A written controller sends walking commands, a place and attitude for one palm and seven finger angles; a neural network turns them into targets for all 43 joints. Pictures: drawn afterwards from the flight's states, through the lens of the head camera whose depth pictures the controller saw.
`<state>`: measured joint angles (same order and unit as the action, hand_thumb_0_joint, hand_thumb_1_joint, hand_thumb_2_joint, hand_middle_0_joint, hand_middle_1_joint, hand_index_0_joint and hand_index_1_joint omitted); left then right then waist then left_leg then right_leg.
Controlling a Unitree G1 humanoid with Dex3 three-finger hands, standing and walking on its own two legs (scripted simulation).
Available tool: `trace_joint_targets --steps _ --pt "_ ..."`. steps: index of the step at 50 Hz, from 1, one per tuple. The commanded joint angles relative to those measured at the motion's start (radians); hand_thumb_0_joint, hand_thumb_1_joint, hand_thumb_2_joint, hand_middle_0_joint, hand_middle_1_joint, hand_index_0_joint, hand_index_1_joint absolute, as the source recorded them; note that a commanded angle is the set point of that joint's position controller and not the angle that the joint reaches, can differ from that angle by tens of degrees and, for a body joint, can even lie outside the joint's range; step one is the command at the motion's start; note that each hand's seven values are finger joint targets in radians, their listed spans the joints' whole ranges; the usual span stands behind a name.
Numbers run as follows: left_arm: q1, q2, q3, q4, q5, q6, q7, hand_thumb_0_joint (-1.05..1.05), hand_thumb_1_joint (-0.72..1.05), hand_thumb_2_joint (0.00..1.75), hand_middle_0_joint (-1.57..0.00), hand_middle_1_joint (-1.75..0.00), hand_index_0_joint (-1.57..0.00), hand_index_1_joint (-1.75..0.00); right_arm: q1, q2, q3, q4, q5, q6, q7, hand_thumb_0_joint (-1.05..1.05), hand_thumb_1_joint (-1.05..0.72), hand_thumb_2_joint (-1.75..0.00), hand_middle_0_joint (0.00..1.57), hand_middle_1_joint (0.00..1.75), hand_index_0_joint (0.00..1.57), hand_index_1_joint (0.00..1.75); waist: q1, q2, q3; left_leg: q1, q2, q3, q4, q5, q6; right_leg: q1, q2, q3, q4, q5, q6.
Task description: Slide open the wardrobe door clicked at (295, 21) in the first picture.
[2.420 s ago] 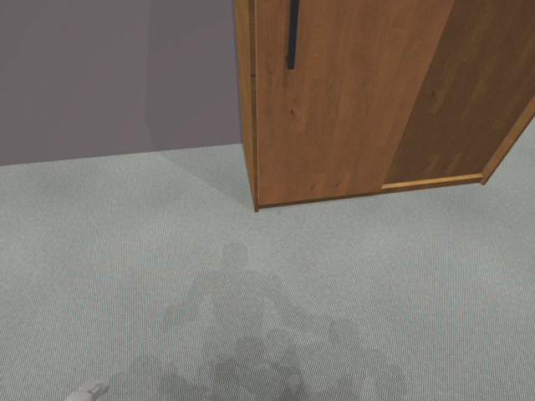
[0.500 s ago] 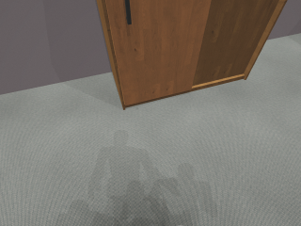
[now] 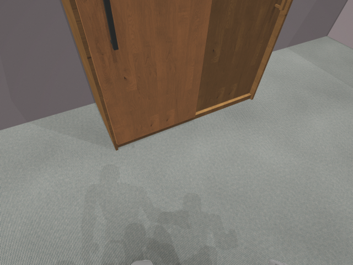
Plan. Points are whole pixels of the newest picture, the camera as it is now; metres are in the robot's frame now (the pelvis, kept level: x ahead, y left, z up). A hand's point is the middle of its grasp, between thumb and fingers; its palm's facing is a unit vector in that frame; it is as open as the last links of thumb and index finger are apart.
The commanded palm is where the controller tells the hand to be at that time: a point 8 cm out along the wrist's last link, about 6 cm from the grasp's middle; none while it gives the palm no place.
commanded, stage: walk to a spot facing it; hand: left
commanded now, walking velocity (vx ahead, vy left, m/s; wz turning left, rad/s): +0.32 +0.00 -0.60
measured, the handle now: (107, 13) +0.92 +0.41 +0.13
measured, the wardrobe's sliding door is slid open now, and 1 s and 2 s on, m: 0.00 0.00 0.00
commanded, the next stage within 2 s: none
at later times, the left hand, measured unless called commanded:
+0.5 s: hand (123, 199) +0.32 +0.21 -0.18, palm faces -0.31 -0.94 -0.14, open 7.4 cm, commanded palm none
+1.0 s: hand (147, 151) +0.49 +0.17 -0.16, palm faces -0.50 -0.82 -0.27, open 7.3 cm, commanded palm none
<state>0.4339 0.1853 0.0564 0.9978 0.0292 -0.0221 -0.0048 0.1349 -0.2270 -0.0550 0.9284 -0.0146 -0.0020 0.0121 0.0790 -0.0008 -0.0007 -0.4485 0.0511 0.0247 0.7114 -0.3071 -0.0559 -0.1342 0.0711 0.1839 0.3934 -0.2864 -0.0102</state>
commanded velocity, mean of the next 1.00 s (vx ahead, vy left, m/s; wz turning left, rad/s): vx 0.25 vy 0.00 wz -0.60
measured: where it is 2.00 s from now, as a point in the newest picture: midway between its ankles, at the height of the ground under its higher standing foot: (188, 215)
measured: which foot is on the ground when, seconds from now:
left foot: up 0.00-0.02, down 0.04-0.66, up 0.68-1.00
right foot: down 0.00-0.04, up 0.06-0.64, down 0.66-1.00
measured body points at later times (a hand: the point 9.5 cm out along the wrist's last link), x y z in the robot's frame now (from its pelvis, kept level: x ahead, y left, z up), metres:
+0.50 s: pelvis +0.17 +0.06 -0.01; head +0.20 +0.08 +0.44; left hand +0.33 +0.26 -0.17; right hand -0.01 -0.11 -0.14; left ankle +0.06 +0.12 -0.74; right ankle +0.21 -0.08 -0.66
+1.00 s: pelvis +0.37 +0.01 +0.00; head +0.39 -0.03 +0.45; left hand +0.52 +0.21 -0.14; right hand +0.34 -0.27 -0.14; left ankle +0.55 +0.12 -0.67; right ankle +0.28 -0.02 -0.74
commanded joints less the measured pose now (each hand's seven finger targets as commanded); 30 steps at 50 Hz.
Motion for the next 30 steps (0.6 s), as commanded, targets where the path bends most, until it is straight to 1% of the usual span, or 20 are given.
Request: trace_joint_targets --steps 1,2,3,4,5,7,9,10,13,16,19,20,21,23,24,26,27,28,29,30 --pt "-0.083 0.168 0.050 -0.091 -0.007 -0.017 0.009 0.00 0.90 0.90 -0.20 -0.30 -0.20 -0.30 0.162 -0.124 -0.031 -0.044 0.008 -0.069 -0.030 0.00 -0.90 -0.90 0.20 0.30 0.20 0.30 -0.139 -0.046 -0.047 0.500 0.022 -0.026 -0.302 0.055 0.026 -0.300 -0.113 0.144 0.151 0.099 -0.097" --pt "-0.071 0.110 0.043 -0.106 -0.021 -0.014 -0.005 0.00 0.90 0.90 -0.20 -0.30 -0.20 -0.30 0.302 -0.243 -0.058 -0.008 -0.007 -0.075 -0.038 0.00 -0.90 -0.90 0.20 0.30 0.20 0.30 -0.187 0.235 -0.141 0.707 0.298 -0.345 -0.387 -0.129 0.089 -0.499 0.015 -0.007 0.453 -0.138 -0.039" --pt "-0.070 0.094 0.041 -0.120 -0.014 -0.021 -0.008 0.00 0.90 0.90 -0.20 -0.30 -0.20 -0.30 0.347 -0.275 -0.059 -0.007 -0.007 -0.066 -0.036 0.00 -0.90 -0.90 0.20 0.30 0.20 0.30 -0.176 0.309 -0.119 0.646 0.469 -0.538 -0.495 -0.233 0.149 -0.594 0.006 -0.110 0.676 -0.286 -0.003" --pt "-0.099 0.125 0.046 -0.121 -0.005 -0.016 -0.009 0.00 0.90 0.90 -0.20 -0.30 -0.20 -0.30 0.273 -0.242 -0.050 -0.033 -0.006 -0.056 -0.033 0.00 -0.90 -0.90 0.20 0.30 0.20 0.30 -0.156 0.217 -0.033 0.493 0.469 -0.533 -0.529 -0.325 0.175 -0.584 -0.068 -0.092 0.757 -0.246 -0.002" --pt "-0.123 0.133 0.054 -0.103 0.003 -0.008 -0.013 0.00 0.90 0.90 -0.20 -0.30 -0.20 -0.30 0.211 -0.157 -0.032 -0.039 -0.008 -0.061 -0.034 0.00 -0.90 -0.90 0.20 0.30 0.20 0.30 -0.128 0.157 0.054 0.362 0.405 -0.439 -0.566 -0.335 0.144 -0.570 -0.094 -0.105 0.819 -0.155 0.003" --pt "-0.125 0.103 0.055 -0.087 0.013 0.010 -0.035 0.00 0.90 0.90 -0.20 -0.30 -0.20 -0.30 0.156 -0.087 -0.006 -0.040 -0.006 -0.075 -0.036 0.00 -0.90 -0.90 0.20 0.30 0.20 0.30 -0.074 0.109 0.149 0.233 0.302 -0.225 -0.569 -0.154 0.072 -0.530 -0.131 -0.138 0.843 -0.014 0.010" --pt "-0.073 0.061 0.050 -0.063 0.010 0.025 -0.039 0.00 0.90 0.90 -0.20 -0.30 -0.20 -0.30 0.175 -0.052 0.002 -0.014 0.001 -0.092 -0.045 0.00 -0.90 -0.90 0.20 0.30 0.20 0.30 -0.043 0.139 0.107 0.282 0.235 -0.053 -0.522 0.140 0.005 -0.513 -0.125 -0.155 0.859 0.091 0.022" --pt "-0.062 0.057 0.049 -0.061 0.009 0.033 -0.037 0.00 0.90 0.90 -0.20 -0.30 -0.20 -0.30 0.203 -0.048 0.003 -0.006 0.002 -0.095 -0.047 0.00 -0.90 -0.90 0.20 0.30 0.20 0.30 -0.041 0.161 0.095 0.295 0.223 0.006 -0.506 0.254 -0.015 -0.522 -0.119 -0.156 0.876 0.117 0.025" --pt "-0.106 0.049 0.049 -0.076 0.011 0.048 -0.034 0.00 0.90 0.90 -0.20 -0.30 -0.20 -0.30 0.274 -0.025 0.007 0.029 0.003 -0.101 -0.055 0.00 -0.90 -0.90 0.20 0.30 0.20 0.30 -0.049 0.142 0.088 0.348 0.223 0.076 -0.476 0.460 -0.016 -0.583 -0.119 -0.165 0.903 0.157 0.031" --pt "-0.158 0.040 0.046 -0.088 0.011 0.056 -0.031 0.00 0.90 0.90 -0.20 -0.30 -0.20 -0.30 0.331 -0.022 0.013 0.056 0.003 -0.103 -0.060 0.00 -0.90 -0.90 0.20 0.30 0.20 0.30 -0.056 0.114 0.103 0.399 0.224 0.106 -0.462 0.608 -0.051 -0.647 -0.111 -0.179 0.911 0.184 0.030" --pt "-0.234 0.036 0.040 -0.106 0.007 0.057 -0.033 0.00 0.90 0.90 -0.20 -0.30 -0.20 -0.30 0.386 -0.011 0.020 0.088 0.000 -0.102 -0.065 0.00 -0.90 -0.90 0.20 0.30 0.20 0.30 -0.075 0.112 0.122 0.474 0.235 0.127 -0.455 0.690 -0.040 -0.700 -0.110 -0.211 0.851 0.181 0.025" --pt "-0.262 0.031 0.037 -0.115 0.005 0.056 -0.035 0.00 0.90 0.90 -0.20 -0.30 -0.20 -0.30 0.392 -0.014 0.021 0.097 -0.002 -0.101 -0.066 0.00 -0.90 -0.90 0.20 0.30 0.20 0.30 -0.076 0.107 0.136 0.501 0.240 0.143 -0.455 0.719 -0.026 -0.712 -0.110 -0.228 0.804 0.176 0.022" --pt "-0.303 0.027 0.032 -0.122 0.005 0.054 -0.036 0.00 0.90 0.90 -0.20 -0.30 -0.20 -0.30 0.420 -0.017 0.022 0.107 -0.004 -0.100 -0.067 0.00 -0.90 -0.90 0.20 0.30 0.20 0.30 -0.094 0.087 0.140 0.523 0.240 0.149 -0.452 0.750 -0.015 -0.704 -0.106 -0.250 0.756 0.165 0.016" --pt "-0.363 0.017 0.021 -0.137 0.003 0.049 -0.040 0.00 0.90 0.90 -0.20 -0.30 -0.20 -0.30 0.449 -0.024 0.020 0.126 -0.009 -0.094 -0.068 0.00 -0.90 -0.90 0.20 0.30 0.20 0.30 -0.111 0.093 0.146 0.581 0.247 0.178 -0.438 0.821 0.020 -0.685 -0.104 -0.301 0.621 0.133 0.002" --pt "-0.383 0.018 0.016 -0.142 0.001 0.048 -0.038 0.00 0.90 0.90 -0.20 -0.30 -0.20 -0.30 0.466 -0.019 0.022 0.136 -0.010 -0.089 -0.068 0.00 -0.90 -0.90 0.20 0.30 0.20 0.30 -0.115 0.092 0.151 0.596 0.247 0.190 -0.432 0.902 0.019 -0.659 -0.088 -0.328 0.575 0.112 -0.008" --pt "-0.383 0.015 0.012 -0.140 0.001 0.041 -0.038 0.00 0.90 0.90 -0.20 -0.30 -0.20 -0.30 0.472 -0.037 0.017 0.140 -0.009 -0.081 -0.067 0.00 -0.90 -0.90 0.20 0.30 0.20 0.30 -0.104 0.097 0.116 0.598 0.228 0.267 -0.345 1.133 0.019 -0.519 -0.037 -0.406 0.423 0.065 -0.037" --pt "-0.357 0.022 0.014 -0.134 0.000 0.036 -0.035 0.00 0.90 0.90 -0.20 -0.30 -0.20 -0.30 0.468 -0.058 0.011 0.138 -0.007 -0.076 -0.066 0.00 -0.90 -0.90 0.20 0.30 0.20 0.30 -0.088 0.123 0.088 0.611 0.229 0.288 -0.280 1.274 0.022 -0.454 0.001 -0.441 0.375 0.033 -0.051" --pt "-0.318 0.037 0.018 -0.125 0.001 0.032 -0.030 0.00 0.90 0.90 -0.20 -0.30 -0.20 -0.30 0.457 -0.075 0.004 0.136 -0.004 -0.073 -0.064 0.00 -0.90 -0.90 0.20 0.30 0.20 0.30 -0.070 0.149 0.058 0.603 0.246 0.297 -0.205 1.367 0.030 -0.386 0.017 -0.448 0.344 0.021 -0.067" --pt "-0.262 0.060 0.025 -0.109 0.002 0.029 -0.024 0.00 0.90 0.90 -0.20 -0.30 -0.20 -0.30 0.446 -0.087 -0.002 0.131 -0.001 -0.070 -0.061 0.00 -0.90 -0.90 0.20 0.30 0.20 0.30 -0.044 0.169 0.026 0.584 0.253 0.296 -0.119 1.427 0.030 -0.307 0.030 -0.449 0.322 0.002 -0.084" --pt "-0.189 0.082 0.034 -0.092 0.005 0.020 -0.020 0.00 0.90 0.90 -0.20 -0.30 -0.20 -0.30 0.419 -0.090 -0.004 0.111 0.003 -0.069 -0.058 0.00 -0.90 -0.90 0.20 0.30 0.20 0.30 -0.007 0.204 -0.002 0.501 0.255 0.300 -0.005 1.364 0.031 -0.172 0.025 -0.431 0.273 0.009 -0.100"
